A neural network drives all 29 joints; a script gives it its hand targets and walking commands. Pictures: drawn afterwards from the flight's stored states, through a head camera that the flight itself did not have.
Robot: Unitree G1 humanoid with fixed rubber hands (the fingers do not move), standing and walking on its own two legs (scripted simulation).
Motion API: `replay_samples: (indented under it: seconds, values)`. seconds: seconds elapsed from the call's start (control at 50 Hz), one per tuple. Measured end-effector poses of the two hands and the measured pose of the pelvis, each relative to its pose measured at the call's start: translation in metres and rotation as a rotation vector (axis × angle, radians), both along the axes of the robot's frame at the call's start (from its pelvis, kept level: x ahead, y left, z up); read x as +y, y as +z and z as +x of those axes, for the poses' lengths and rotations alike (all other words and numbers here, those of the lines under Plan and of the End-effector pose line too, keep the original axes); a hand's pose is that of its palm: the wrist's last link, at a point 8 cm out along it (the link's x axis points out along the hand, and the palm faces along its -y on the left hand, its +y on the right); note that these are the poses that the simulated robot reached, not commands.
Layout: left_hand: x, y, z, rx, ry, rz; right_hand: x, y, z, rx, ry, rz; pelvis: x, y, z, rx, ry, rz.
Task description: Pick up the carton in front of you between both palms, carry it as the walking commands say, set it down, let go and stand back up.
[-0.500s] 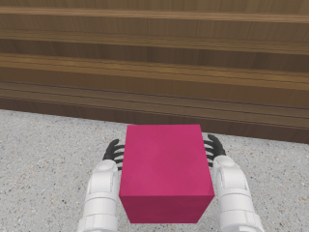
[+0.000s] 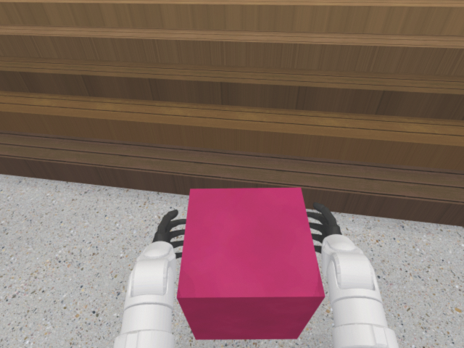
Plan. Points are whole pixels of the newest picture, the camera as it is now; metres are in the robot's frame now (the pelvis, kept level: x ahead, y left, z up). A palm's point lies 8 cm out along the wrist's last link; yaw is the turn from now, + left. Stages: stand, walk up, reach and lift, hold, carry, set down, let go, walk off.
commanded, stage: hold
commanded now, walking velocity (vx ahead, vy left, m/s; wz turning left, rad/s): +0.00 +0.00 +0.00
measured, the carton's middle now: (245, 267) +0.29 +0.00 -0.03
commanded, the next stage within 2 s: carry in 1.00 s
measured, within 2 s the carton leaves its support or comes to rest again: neither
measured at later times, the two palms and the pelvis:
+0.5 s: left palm (162, 250) +0.28 +0.15 +0.05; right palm (331, 243) +0.28 -0.15 +0.05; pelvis -0.01 +0.00 +0.00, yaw +0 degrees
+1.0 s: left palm (162, 250) +0.28 +0.15 +0.05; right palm (331, 243) +0.28 -0.15 +0.05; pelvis +0.00 +0.00 +0.00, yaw +0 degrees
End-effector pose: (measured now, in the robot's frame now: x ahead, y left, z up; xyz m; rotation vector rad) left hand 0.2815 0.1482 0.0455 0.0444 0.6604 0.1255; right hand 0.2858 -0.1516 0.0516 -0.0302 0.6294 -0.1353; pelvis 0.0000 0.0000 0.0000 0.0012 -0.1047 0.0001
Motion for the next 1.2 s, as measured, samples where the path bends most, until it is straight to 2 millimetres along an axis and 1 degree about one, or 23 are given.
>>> replay_samples:
  seconds: [0.06, 0.22, 0.36, 0.8, 0.98, 1.02, 1.08, 1.14, 1.2]
  values:
    - [0.000, 0.003, -0.001, 0.004, 0.000, -0.001, 0.000, 0.003, -0.001, 0.004, -0.002, 0.001, 0.000, 0.000, -0.002, -0.012, 0.000, 0.000]
    - [0.001, 0.001, -0.005, 0.024, 0.003, -0.006, 0.001, 0.001, -0.005, 0.024, -0.005, 0.005, 0.001, -0.001, -0.009, -0.023, -0.001, 0.000]
    - [0.001, 0.002, -0.004, 0.017, 0.006, -0.011, 0.001, 0.002, -0.005, 0.017, -0.010, 0.010, 0.001, -0.002, -0.012, -0.021, -0.002, 0.000]
    - [0.000, 0.002, 0.000, 0.021, -0.001, 0.001, 0.000, 0.002, 0.000, 0.021, -0.001, -0.001, 0.000, 0.000, -0.003, -0.018, -0.002, 0.000]
    - [0.000, 0.001, -0.001, 0.023, -0.002, 0.003, 0.000, 0.001, -0.001, 0.023, 0.000, -0.003, 0.000, 0.000, -0.003, -0.019, -0.001, 0.000]
    - [0.000, 0.001, 0.000, 0.019, -0.002, 0.004, 0.000, 0.001, -0.001, 0.019, -0.002, 0.001, 0.001, -0.002, -0.003, 0.007, -0.004, 0.001]
    - [0.000, 0.002, 0.003, 0.008, 0.002, 0.002, 0.000, 0.001, 0.002, 0.009, -0.004, 0.005, 0.000, -0.003, 0.000, 0.054, -0.009, 0.002]
    - [-0.003, 0.006, 0.010, -0.016, 0.011, -0.008, -0.003, 0.004, 0.009, -0.016, -0.009, 0.017, -0.003, -0.007, 0.006, 0.094, -0.016, 0.004]
    - [-0.009, 0.012, 0.020, -0.037, 0.020, -0.016, -0.009, 0.008, 0.019, -0.036, -0.018, 0.035, -0.009, -0.012, 0.019, 0.120, -0.015, -0.002]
